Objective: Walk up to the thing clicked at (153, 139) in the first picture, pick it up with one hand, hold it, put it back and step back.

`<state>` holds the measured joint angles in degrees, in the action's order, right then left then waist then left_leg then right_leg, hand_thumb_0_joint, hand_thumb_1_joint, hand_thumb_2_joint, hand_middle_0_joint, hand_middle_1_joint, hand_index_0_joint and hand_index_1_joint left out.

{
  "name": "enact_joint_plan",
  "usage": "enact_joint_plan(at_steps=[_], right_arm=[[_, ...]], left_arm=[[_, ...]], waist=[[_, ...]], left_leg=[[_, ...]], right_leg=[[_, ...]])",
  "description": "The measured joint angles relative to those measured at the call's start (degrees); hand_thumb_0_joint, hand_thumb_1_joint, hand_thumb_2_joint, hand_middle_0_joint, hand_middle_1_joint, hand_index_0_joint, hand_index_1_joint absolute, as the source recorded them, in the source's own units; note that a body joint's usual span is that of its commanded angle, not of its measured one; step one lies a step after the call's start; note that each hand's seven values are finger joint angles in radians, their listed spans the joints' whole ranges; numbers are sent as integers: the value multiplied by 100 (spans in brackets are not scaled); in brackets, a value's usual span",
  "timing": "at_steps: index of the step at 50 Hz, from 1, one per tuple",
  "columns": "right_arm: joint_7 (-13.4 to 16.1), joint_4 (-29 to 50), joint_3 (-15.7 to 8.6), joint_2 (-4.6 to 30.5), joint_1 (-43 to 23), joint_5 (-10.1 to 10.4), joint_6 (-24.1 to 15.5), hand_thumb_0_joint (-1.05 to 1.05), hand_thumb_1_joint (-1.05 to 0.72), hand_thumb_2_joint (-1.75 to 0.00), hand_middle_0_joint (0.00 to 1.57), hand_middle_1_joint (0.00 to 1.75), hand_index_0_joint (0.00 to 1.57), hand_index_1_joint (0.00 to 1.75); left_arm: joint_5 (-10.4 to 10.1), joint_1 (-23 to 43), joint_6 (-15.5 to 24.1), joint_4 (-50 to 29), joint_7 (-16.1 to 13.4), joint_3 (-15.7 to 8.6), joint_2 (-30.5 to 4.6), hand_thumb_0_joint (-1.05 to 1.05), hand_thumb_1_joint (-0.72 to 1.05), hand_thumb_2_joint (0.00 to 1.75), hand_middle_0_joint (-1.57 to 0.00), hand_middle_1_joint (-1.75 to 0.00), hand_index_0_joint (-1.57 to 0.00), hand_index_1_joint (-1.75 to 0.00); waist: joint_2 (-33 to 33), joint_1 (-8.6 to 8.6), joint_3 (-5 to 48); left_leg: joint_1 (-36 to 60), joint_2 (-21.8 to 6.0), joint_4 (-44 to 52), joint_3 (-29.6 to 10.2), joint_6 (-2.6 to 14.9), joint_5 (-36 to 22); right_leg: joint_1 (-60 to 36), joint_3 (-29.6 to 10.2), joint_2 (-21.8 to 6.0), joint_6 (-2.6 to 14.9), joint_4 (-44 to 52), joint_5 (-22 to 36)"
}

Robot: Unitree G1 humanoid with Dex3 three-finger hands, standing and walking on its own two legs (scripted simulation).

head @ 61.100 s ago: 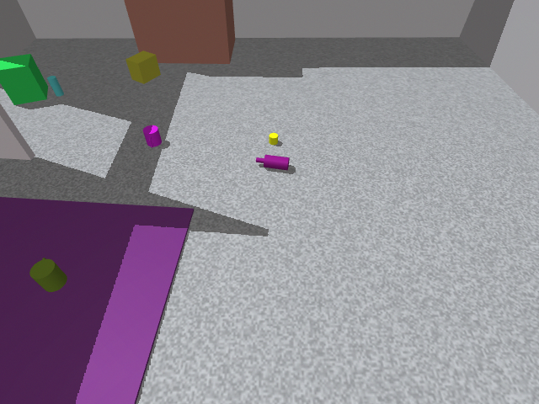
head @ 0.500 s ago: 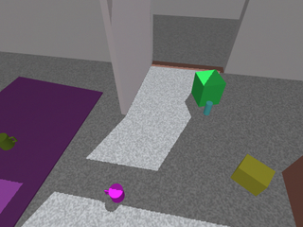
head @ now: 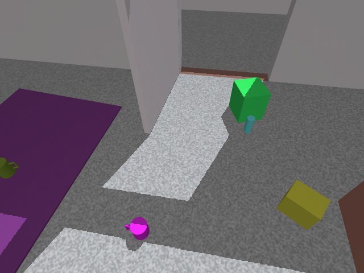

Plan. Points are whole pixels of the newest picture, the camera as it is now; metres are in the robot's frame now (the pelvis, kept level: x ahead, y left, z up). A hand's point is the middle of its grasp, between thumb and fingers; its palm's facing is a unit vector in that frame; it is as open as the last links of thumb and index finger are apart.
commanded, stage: step back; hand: left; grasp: from above
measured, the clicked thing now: (136, 228) +0.45 +0.25 -0.73
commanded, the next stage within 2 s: none
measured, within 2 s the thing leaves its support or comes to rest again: neither
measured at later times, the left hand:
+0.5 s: hand out of the picture +0.05 +0.31 -0.18, palm faces -0.07 -0.93 -0.36, open 7.4 cm
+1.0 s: hand out of the picture -0.06 +0.30 -0.14, palm faces -0.03 -0.91 -0.42, open 7.4 cm
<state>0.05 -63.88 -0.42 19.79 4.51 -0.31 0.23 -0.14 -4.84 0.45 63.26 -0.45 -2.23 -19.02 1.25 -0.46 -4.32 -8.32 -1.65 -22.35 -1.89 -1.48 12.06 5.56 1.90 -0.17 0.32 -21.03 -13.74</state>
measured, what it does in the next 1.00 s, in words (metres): walks backwards: right foot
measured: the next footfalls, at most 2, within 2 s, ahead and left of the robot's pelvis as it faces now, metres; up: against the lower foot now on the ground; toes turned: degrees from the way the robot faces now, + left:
right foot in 0.66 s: -0.10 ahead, -0.08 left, +0.00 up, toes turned -1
left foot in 1.04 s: -0.20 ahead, +0.16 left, +0.00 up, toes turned -3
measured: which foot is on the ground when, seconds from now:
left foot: down 0.00-0.70, up 0.72-1.00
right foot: down 0.00-0.24, up 0.26-0.64, down 0.66-1.00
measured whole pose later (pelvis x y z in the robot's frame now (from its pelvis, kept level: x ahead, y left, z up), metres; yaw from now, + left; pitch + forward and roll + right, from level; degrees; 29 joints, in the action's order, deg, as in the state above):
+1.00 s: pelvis -0.20 +0.04 -0.02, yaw +0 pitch -2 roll +0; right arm 1.3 -51.3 -2.7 23.7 10.1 -0.1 2.6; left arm 2.0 -6.0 -1.6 43.9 -1.2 -3.7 -20.1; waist 1.6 -0.3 -10.4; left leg -16.9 3.3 -48.4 -5.2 -0.9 28.7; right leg 20.1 0.7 -0.6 1.1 -33.8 -12.0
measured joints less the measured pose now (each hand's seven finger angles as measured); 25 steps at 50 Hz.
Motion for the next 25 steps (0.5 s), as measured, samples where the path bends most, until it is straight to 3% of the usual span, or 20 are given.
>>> enact_joint_plan(at_steps=[4, 8, 10, 11, 12, 15, 17, 20, 25], right_arm=[[-16, 313, -86, 116, -168, 57, 97, 1, -91, -90, 21, 30, 21, 30], [-52, 576, -190, 247, -100, 36, 204, 1, -91, -90, 20, 30, 21, 30], [-69, 667, -226, 283, 24, 38, 197, 0, -91, -90, 20, 30, 21, 30], [-73, 703, -239, 312, 109, 29, 176, 0, -91, -90, 20, 30, 21, 30], [-63, 720, -265, 326, 169, -2, 156, 0, -91, -90, 20, 30, 21, 30], [-39, 735, -266, 146, 215, -94, 130, 0, -91, -90, 20, 30, 21, 30], [-31, 788, -232, 48, 268, -116, 140, 0, -91, -90, 20, 30, 21, 30], [27, 896, -212, -6, 285, -153, 168, 1, -90, -90, 21, 30, 21, 30], [101, 1204, -226, -42, 216, -103, 100, 1, -90, -90, 21, 30, 21, 30]], left_arm=[[-14, 119, -66, -322, -33, -97, -101, 0, 91, 90, -21, -30, -20, -30], [104, 124, -154, -631, -47, -133, -183, 0, 91, 90, -21, -30, -20, -30], [125, 143, -203, -755, -51, -130, -245, 0, 91, 90, -21, -30, -20, -30], [113, 161, -233, -823, -51, -124, -272, 0, 91, 90, -21, -30, -20, -30], [82, 207, -268, -892, -55, -124, -301, 0, 91, 90, -21, -30, -20, -30], [36, 415, -377, -1062, -138, -178, -428, 0, 91, 90, -21, -30, -20, -30], [25, 429, -399, -1129, -184, -176, -433, 0, 91, 90, -21, -29, -20, -30], [2, 316, -395, -1185, -170, -130, -374, 0, 91, 90, -20, -29, -20, -30], [55, -1, -389, -1215, -101, -117, -301, 0, 91, 90, -21, -29, -20, -30]], waist=[[-15, -33, -394], [-124, -21, -531], [-183, -71, -525], [-168, -99, -501], [-171, -107, -503], [-407, -57, -747], [-428, -90, -801], [-390, -72, -784], [-331, -62, -801]], left_leg=[[-586, 69, -924, -22, 170, 36], [-976, 362, -2052, -46, 349, 1199], [-905, 385, -1923, 22, 387, 1047], [-799, 330, -1602, 39, 389, 443], [-739, 323, -1442, 24, 362, 536], [-741, 409, -1454, 85, 395, 731], [-737, 370, -1307, 54, 411, 599], [-737, 302, -1036, 126, 450, 380], [-793, 255, -970, 332, 474, 239]], right_leg=[[321, 4, -39, 21, -393, -71], [672, -92, -200, -48, -838, -195], [844, -79, -279, -130, -1091, -293], [950, -46, -282, -174, -1257, -366], [1108, -57, -284, -161, -1510, -431], [1588, -777, 112, 46, -2829, -1541], [1826, -998, 469, 118, -3625, -1907], [2044, -1079, 708, 93, -4380, -1775], [1781, -1023, 596, -103, -4194, -1573]])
